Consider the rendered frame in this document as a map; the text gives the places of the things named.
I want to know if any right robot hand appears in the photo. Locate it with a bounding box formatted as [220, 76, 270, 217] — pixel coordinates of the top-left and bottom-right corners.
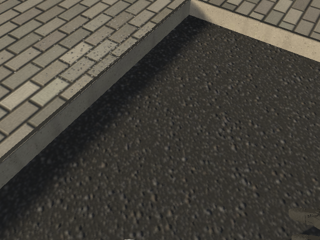
[288, 208, 320, 240]

